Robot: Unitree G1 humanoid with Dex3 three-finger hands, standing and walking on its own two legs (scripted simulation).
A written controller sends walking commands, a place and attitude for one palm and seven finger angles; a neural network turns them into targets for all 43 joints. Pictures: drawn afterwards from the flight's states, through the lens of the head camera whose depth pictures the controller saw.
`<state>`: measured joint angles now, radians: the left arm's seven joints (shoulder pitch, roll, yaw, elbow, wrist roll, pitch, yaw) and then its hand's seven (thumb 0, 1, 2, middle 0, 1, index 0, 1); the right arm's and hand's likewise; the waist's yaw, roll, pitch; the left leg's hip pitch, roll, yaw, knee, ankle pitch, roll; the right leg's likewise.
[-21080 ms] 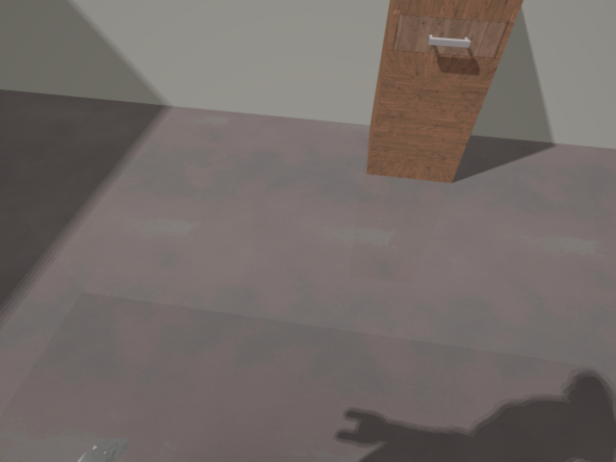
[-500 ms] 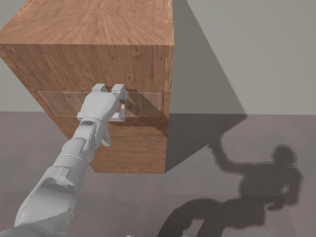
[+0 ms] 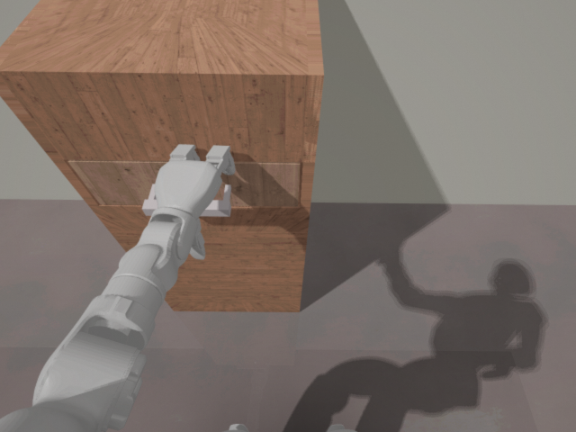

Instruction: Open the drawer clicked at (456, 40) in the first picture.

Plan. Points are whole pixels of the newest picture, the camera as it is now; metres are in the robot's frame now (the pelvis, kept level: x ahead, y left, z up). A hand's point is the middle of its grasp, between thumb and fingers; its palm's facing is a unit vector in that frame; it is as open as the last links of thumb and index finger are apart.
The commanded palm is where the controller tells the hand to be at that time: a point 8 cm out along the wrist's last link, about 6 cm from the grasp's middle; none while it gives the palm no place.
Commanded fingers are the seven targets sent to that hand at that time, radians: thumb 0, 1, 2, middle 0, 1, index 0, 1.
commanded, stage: move the hooked fingers above the handle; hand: left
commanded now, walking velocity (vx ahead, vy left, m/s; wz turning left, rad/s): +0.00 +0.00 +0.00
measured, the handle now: (189, 198) +0.50 +0.17 -0.03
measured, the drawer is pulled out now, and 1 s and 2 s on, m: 0.00 0.00 0.00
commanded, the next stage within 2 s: lower the fingers behind the handle in 1.18 s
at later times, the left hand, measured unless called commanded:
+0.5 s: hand (203, 220) +0.43 +0.12 +0.01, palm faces -0.10 -0.13 -0.99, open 13.9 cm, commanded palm +0.42 +0.18 +0.08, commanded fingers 0.00 -0.50 0.30 -0.30 -1.20 -0.30 -1.20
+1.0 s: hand (207, 203) +0.45 +0.12 +0.03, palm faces -0.01 -0.14 -0.99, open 13.8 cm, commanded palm +0.43 +0.18 +0.08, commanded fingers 0.00 -0.50 0.30 -0.30 -1.20 -0.30 -1.20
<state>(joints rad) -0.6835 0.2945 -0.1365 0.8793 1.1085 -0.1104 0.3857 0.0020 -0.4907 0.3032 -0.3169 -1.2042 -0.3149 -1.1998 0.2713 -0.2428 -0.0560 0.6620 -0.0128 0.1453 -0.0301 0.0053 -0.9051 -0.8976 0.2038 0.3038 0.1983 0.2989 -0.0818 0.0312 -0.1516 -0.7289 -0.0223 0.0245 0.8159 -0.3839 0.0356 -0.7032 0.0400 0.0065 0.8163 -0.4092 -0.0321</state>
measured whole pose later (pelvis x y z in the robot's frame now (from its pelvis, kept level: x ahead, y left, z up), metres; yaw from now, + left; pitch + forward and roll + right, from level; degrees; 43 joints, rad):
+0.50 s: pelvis +0.00 +0.00 +0.00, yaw +0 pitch +16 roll +0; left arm -0.60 0.30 -0.18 0.82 1.07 -0.17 0.28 0.00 -0.49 0.30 -0.32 -1.20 -0.31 -1.20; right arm 0.31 -0.26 -0.07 0.67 -0.01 0.15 -0.04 0.01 -0.90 -0.90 0.20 0.30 0.20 0.30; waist -0.06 0.03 -0.15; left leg -0.69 -0.02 0.01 0.79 -0.38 0.03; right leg -0.66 0.04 0.00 0.78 -0.40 -0.04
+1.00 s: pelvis +0.00 +0.00 +0.00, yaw +0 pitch +17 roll +0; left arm -0.64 0.31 -0.13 0.80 1.09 -0.18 0.31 0.00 -0.49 0.30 -0.32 -1.20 -0.32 -1.21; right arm 0.28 -0.24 -0.05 0.65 -0.01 0.15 -0.06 0.01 -0.90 -0.90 0.21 0.30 0.20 0.30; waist -0.08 0.03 -0.15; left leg -0.71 -0.02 0.02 0.81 -0.39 0.03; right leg -0.69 0.05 0.01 0.81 -0.41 -0.04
